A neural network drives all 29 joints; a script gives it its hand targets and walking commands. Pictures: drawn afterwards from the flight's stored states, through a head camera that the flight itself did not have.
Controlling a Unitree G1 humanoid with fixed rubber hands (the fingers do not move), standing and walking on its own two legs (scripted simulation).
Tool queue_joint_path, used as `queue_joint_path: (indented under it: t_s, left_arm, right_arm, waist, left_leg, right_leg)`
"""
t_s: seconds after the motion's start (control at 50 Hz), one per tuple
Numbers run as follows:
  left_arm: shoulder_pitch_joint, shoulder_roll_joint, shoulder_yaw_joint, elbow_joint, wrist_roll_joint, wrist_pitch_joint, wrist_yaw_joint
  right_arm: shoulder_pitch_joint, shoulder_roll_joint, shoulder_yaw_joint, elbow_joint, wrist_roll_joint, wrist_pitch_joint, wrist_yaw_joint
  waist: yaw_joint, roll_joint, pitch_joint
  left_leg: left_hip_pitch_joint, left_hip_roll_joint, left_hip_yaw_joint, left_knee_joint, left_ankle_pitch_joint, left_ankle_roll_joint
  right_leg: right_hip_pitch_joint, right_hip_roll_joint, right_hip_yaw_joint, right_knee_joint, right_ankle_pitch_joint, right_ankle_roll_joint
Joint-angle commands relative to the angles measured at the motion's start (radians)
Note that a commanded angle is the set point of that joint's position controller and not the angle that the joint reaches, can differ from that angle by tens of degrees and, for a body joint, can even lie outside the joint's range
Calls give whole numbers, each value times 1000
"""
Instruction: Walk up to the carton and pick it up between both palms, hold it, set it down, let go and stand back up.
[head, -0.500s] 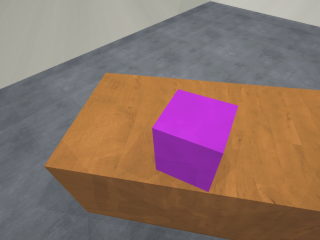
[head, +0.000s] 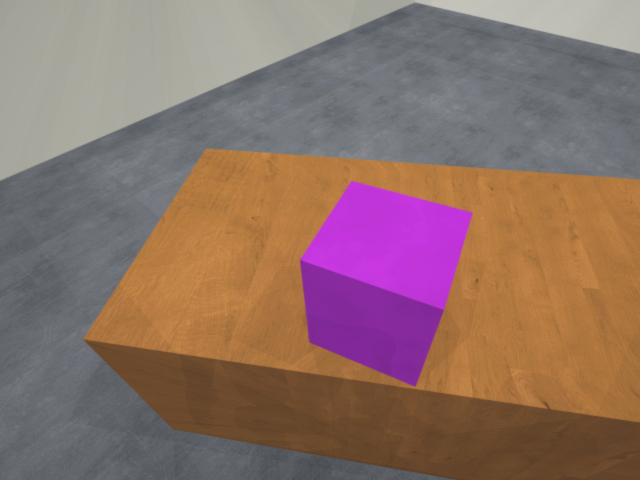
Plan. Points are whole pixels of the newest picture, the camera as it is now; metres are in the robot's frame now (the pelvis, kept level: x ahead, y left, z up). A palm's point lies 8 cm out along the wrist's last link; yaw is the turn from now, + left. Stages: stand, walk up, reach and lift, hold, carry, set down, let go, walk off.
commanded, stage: walk up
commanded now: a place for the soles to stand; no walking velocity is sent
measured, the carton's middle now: (383, 283) +0.46 -0.07 -0.08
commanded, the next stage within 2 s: none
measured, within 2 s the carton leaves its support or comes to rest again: neither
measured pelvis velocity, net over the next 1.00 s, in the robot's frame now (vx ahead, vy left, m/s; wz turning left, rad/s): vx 0.08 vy -0.02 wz -0.14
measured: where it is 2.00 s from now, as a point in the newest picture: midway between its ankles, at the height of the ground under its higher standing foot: outside the picture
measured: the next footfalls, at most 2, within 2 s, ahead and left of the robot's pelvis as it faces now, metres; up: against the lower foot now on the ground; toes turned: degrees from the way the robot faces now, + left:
left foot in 0.54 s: +0.13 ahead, +0.10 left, +0.00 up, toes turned -9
right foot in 0.78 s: +0.12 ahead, -0.15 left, +0.00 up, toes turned -8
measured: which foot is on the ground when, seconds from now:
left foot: down 0.00-0.36, up 0.38-0.52, down 0.54-1.00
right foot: down 0.00-0.58, up 0.60-0.76, down 0.78-1.00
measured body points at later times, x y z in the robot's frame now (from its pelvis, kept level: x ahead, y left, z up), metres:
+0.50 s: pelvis +0.07 -0.01 -0.01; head +0.09 -0.02 +0.44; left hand +0.09 +0.25 -0.14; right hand +0.17 -0.27 -0.14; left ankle +0.05 +0.11 -0.71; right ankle -0.01 -0.12 -0.74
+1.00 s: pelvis +0.08 -0.02 -0.02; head +0.12 -0.04 +0.43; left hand +0.25 +0.23 -0.11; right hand +0.17 -0.30 -0.14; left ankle +0.09 +0.11 -0.74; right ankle +0.08 -0.14 -0.74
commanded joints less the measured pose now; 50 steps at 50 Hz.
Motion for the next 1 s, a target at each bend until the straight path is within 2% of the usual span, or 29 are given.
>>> queue_joint_path:
  t_s: [0.0,0.12,0.2,0.24,0.28,0.32,0.34,0.36,0.38,0.4,0.42,0.46,0.5,0.52,0.54,0.56,0.58,0.6,0.62,0.7,0.74,0.76,0.78,0.8,0.82,0.84,0.88,0.94,0.98]
  left_arm:
    - [116,146,54,-22,15,-2,-2]
    - [110,164,56,-53,8,-18,-5]
    - [127,144,39,-80,12,-19,-1]
    - [127,120,31,-106,19,-15,0]
    - [144,107,32,-121,20,-15,0]
    - [189,134,42,-121,19,-24,0]
    - [211,177,55,-123,11,-28,-1]
    - [245,216,69,-121,-2,-29,0]
    - [267,220,69,-123,-1,-27,2]
    - [269,200,66,-120,12,-20,7]
    - [249,190,65,-125,22,-10,12]
    - [186,179,55,-132,29,3,18]
    - [105,180,45,-157,12,11,15]
    - [63,186,39,-173,-1,8,10]
    - [79,155,26,-193,-12,-5,2]
    - [107,123,14,-205,-26,-6,5]
    - [96,101,13,-200,-10,11,18]
    - [60,105,19,-200,1,26,27]
    - [17,101,21,-212,3,31,29]
    - [59,79,31,-194,4,11,21]
    - [95,95,45,-187,9,-3,9]
    - [103,128,59,-193,13,-11,3]
    - [67,193,77,-217,22,-18,0]
    - [22,262,93,-250,-2,-19,-6]
    - [-19,255,92,-264,-19,-16,-7]
    - [-34,223,84,-275,-14,-15,-1]
    - [-70,201,73,-288,6,-5,12]
    - [-97,185,62,-312,6,9,5]
    - [-117,180,53,-326,-22,9,-10]
  right_arm:
    - [35,-134,-45,-88,-12,-12,0]
    - [62,-116,-43,-145,-12,-33,5]
    - [104,-171,-54,-155,-13,-37,-2]
    - [125,-199,-58,-159,-8,-33,-5]
    - [85,-211,-54,-167,-11,-21,-8]
    - [31,-187,-41,-183,-8,-10,-5]
    - [5,-152,-29,-202,-4,-8,-3]
    - [-19,-106,-13,-220,-4,-7,-3]
    - [-43,-76,-4,-239,-9,-4,-6]
    - [-87,-62,-4,-253,-7,3,-10]
    - [-109,-61,-5,-273,1,2,-8]
    - [-130,-60,-11,-305,5,-13,1]
    - [-71,-56,-16,-278,-3,-24,8]
    - [4,-76,-24,-253,-16,-30,10]
    - [78,-128,-40,-237,-29,-35,9]
    - [78,-216,-62,-245,-12,-33,6]
    - [98,-219,-66,-246,3,-25,2]
    - [66,-202,-62,-252,6,-17,-7]
    - [20,-188,-57,-264,2,-10,-17]
    - [-100,-170,-38,-272,-10,6,-17]
    - [-147,-195,-34,-277,4,16,-6]
    - [-164,-204,-30,-281,20,19,3]
    - [-144,-178,-18,-297,33,20,11]
    - [-133,-126,-11,-298,40,30,8]
    - [-154,-116,-16,-287,32,46,-1]
    - [-173,-119,-17,-277,28,54,-4]
    - [-143,-121,-18,-259,21,48,-7]
    - [-83,-117,-21,-233,15,20,2]
    - [-82,-159,-32,-241,4,2,13]
  waist:
    - [11,5,173]
    - [-5,-12,97]
    - [-15,57,25]
    - [-27,90,-7]
    - [-11,95,13]
    - [14,47,22]
    - [24,-24,15]
    - [54,-108,-8]
    - [75,-163,7]
    - [85,-145,65]
    - [86,-124,118]
    - [63,-128,152]
    - [15,-140,88]
    - [-33,-107,35]
    - [-59,-52,-61]
    - [-70,89,-145]
    - [-92,165,-157]
    - [-90,131,-106]
    - [-88,106,-28]
    - [-24,147,-14]
    - [16,148,-61]
    - [35,101,-68]
    - [19,-21,-88]
    - [11,-184,-100]
    - [29,-213,-53]
    - [38,-196,-6]
    - [23,-176,1]
    - [-8,-173,-87]
    - [-20,-96,-149]
  left_leg:
    - [-172,51,-81,-116,-310,62]
    - [-89,30,-45,-54,-86,58]
    - [50,125,-137,-55,235,113]
    - [110,198,-211,-75,312,172]
    - [109,238,-216,-55,367,199]
    - [-1,166,-109,45,388,146]
    - [-93,78,-4,148,359,91]
    - [-169,7,88,286,250,42]
    - [-268,-23,137,391,-135,13]
    - [-358,-7,123,457,-330,6]
    - [-421,21,105,465,-361,6]
    - [-416,62,107,297,-318,6]
    - [-158,22,173,62,-67,17]
    - [33,11,187,-68,172,37]
    - [237,69,120,-58,361,74]
    - [293,298,-130,-55,638,208]
    - [289,418,-225,-97,745,320]
    - [227,437,-223,-111,670,365]
    - [181,426,-192,-114,671,373]
    - [111,303,24,-42,741,250]
    - [44,265,75,50,693,188]
    - [-34,249,93,86,552,151]
    - [-113,192,136,149,323,97]
    - [-58,56,189,293,-26,36]
    - [-32,23,144,372,-302,18]
    - [-97,33,101,439,-392,6]
    - [-166,60,67,397,-392,-7]
    - [-58,47,122,67,-156,-5]
    - [125,96,57,-66,175,35]
  right_leg:
    - [-107,-77,136,-137,-329,-67]
    - [-77,-96,178,-111,-116,-75]
    - [-81,-46,96,79,225,-24]
    - [-123,-22,72,164,183,1]
    - [-136,-17,72,122,93,3]
    - [-7,-47,122,41,289,-24]
    - [94,-88,204,5,430,-65]
    - [172,-165,289,-47,543,-130]
    - [219,-263,379,-96,639,-206]
    - [221,-306,417,-114,659,-263]
    - [212,-315,418,-114,644,-291]
    - [194,-254,348,-76,646,-252]
    - [81,-158,225,22,760,-160]
    - [-15,-132,191,97,736,-107]
    - [-111,-99,169,177,632,-48]
    - [-170,20,83,405,289,35]
    - [-202,53,113,508,-292,47]
    - [-249,16,166,604,-391,46]
    - [-301,1,176,639,-388,48]
    - [-207,-25,124,303,-262,59]
    - [-58,3,65,108,9,36]
    - [19,7,75,27,215,8]
    - [59,-83,223,11,388,-45]
    - [-60,-247,430,-85,473,-169]
    - [-147,-296,493,-131,476,-260]
    - [-127,-292,491,-128,521,-289]
    - [-51,-263,426,-56,660,-275]
    - [36,-174,322,54,761,-174]
    - [-69,-125,268,88,559,-83]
